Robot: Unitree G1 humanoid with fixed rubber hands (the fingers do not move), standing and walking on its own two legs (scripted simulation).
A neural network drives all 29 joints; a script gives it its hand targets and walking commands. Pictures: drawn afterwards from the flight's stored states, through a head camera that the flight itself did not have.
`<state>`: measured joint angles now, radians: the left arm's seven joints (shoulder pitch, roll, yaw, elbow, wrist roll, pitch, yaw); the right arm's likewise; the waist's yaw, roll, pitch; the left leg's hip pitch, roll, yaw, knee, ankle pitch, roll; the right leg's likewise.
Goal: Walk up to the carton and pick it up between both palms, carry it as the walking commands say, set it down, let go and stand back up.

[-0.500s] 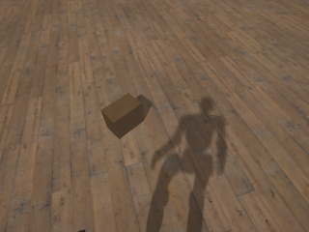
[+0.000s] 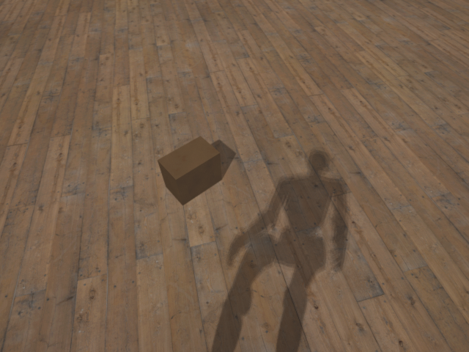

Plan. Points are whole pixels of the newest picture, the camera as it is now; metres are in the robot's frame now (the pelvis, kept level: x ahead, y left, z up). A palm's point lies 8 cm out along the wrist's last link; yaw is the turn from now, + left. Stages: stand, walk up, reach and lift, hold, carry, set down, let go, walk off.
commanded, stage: walk up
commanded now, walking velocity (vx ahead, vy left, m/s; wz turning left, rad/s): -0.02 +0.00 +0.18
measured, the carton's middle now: (191, 170) +1.01 +0.28 -0.66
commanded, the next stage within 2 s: none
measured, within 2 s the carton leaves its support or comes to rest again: neither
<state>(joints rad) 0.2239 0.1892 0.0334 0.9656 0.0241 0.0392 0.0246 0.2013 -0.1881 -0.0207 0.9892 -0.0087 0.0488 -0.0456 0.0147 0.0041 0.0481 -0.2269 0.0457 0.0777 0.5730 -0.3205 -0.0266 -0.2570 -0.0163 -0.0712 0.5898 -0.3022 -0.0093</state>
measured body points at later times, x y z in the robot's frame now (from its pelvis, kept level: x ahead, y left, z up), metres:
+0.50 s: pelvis +0.01 +0.00 +0.01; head +0.02 +0.03 +0.46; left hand +0.05 +0.27 -0.14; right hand +0.03 -0.25 -0.12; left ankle -0.02 +0.14 -0.73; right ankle -0.01 -0.13 -0.66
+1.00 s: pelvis +0.06 -0.06 +0.01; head +0.08 -0.07 +0.46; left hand +0.15 +0.15 -0.14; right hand +0.13 -0.30 -0.14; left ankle +0.06 +0.05 -0.72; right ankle +0.07 -0.18 -0.73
